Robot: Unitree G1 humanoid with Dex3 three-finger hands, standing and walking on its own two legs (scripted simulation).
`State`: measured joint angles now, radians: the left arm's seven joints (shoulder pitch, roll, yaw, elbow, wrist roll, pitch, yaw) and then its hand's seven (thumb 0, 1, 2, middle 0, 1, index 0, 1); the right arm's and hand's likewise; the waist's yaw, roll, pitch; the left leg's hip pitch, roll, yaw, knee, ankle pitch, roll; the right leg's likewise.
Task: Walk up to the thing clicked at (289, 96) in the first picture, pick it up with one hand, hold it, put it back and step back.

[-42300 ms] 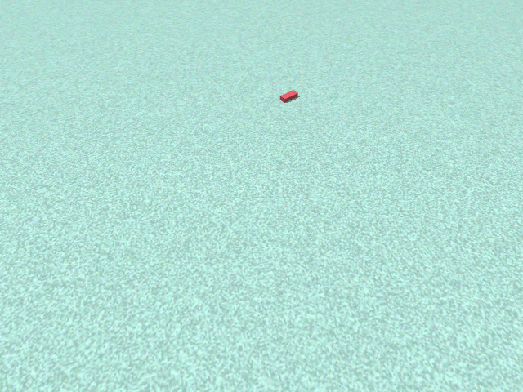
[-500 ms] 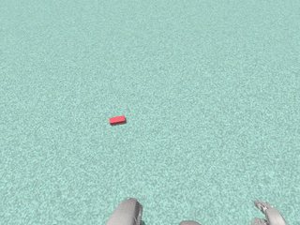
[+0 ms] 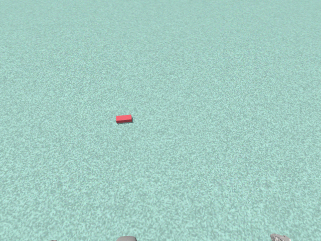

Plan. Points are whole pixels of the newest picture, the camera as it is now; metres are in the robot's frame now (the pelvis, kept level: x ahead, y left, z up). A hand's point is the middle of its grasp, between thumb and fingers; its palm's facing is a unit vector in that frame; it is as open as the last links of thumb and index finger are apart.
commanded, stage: step back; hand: left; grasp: from above
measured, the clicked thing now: (124, 118) +1.05 +0.30 -0.74
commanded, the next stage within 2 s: stand in 0.90 s
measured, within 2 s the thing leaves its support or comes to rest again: neither
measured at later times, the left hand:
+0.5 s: hand out of the picture +0.06 +0.32 -0.14, palm faces -0.01 -0.92 -0.39, open 7.4 cm
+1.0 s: hand (68, 227) +0.17 +0.27 -0.13, palm faces -0.01 -0.95 -0.32, open 7.4 cm
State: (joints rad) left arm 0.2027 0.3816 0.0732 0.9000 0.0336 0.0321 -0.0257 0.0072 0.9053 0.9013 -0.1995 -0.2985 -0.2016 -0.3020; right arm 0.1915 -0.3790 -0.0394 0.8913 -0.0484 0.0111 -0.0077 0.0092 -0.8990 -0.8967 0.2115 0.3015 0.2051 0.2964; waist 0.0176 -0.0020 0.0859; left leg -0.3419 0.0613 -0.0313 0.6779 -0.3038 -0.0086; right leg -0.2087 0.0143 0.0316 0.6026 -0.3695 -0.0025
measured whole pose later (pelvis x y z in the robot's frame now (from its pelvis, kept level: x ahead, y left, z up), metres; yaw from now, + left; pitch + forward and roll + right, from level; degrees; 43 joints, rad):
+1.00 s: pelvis +0.05 +0.02 +0.02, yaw +1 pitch -2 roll +0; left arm 0.06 0.35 0.01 1.05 0.00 -0.03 -0.01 0.01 0.90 0.90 -0.20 -0.30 -0.20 -0.30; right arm 0.11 -0.33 -0.01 1.09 -0.01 -0.02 0.00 0.01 -0.90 -0.90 0.21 0.30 0.20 0.30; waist -0.01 -0.02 0.06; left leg -0.13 0.00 0.02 0.44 -0.27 0.00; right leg -0.21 -0.02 0.00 0.45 -0.20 0.01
